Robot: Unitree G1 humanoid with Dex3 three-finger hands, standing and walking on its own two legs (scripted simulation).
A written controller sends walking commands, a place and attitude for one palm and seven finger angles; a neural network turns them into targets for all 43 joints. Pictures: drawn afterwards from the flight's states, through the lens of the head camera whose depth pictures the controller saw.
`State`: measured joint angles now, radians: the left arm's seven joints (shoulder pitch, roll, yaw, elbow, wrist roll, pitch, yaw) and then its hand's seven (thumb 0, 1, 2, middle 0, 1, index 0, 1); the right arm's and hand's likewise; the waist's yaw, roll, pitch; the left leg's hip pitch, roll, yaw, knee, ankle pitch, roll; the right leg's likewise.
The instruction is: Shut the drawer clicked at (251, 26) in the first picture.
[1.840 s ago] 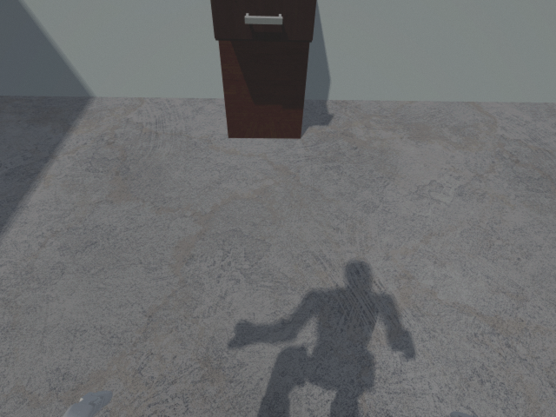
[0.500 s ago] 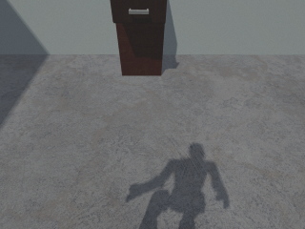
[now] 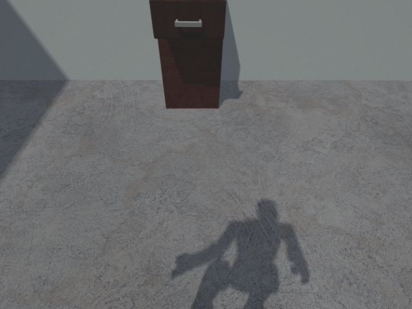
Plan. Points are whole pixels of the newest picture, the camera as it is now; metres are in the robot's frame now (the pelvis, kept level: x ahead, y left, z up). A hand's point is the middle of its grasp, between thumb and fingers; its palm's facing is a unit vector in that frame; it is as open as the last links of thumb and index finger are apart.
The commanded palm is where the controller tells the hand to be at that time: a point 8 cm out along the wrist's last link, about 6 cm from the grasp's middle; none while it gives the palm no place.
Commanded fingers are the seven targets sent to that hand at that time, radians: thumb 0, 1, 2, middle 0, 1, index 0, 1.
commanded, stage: walk to a spot facing it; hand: left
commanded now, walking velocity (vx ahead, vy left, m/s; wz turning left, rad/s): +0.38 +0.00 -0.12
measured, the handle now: (188, 22) +1.43 +0.18 +0.01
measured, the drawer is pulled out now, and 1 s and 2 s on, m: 0.29 0.29 0.29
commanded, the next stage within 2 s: take the last steps up to it in 1.88 s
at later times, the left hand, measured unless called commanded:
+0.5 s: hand (141, 280) +0.23 +0.17 -0.18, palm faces -0.11 -0.98 -0.15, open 7.4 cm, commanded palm none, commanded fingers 0.00 0.90 0.90 -0.20 -0.30 -0.20 -0.30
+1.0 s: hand (151, 242) +0.33 +0.18 -0.20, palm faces +0.05 -0.99 -0.13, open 7.3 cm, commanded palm none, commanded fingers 0.00 0.90 0.90 -0.20 -0.30 -0.20 -0.30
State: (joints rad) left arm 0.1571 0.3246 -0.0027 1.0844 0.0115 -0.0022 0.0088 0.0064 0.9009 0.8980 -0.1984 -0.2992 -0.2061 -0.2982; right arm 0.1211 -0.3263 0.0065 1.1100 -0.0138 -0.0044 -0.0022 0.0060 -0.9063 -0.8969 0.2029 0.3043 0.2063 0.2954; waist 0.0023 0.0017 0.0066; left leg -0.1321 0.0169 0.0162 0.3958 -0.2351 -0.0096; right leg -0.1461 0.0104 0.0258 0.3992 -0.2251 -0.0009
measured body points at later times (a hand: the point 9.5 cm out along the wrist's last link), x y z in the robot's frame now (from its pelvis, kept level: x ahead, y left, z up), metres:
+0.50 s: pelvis +0.14 +0.01 -0.01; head +0.18 +0.01 +0.43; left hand +0.23 +0.23 -0.17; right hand -0.04 -0.17 -0.14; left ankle -0.01 +0.13 -0.74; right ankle +0.25 -0.13 -0.71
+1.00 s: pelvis +0.36 +0.00 -0.02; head +0.35 +0.04 +0.43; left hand +0.33 +0.23 -0.19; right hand +0.44 -0.25 -0.14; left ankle +0.43 +0.10 -0.75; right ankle +0.28 -0.12 -0.74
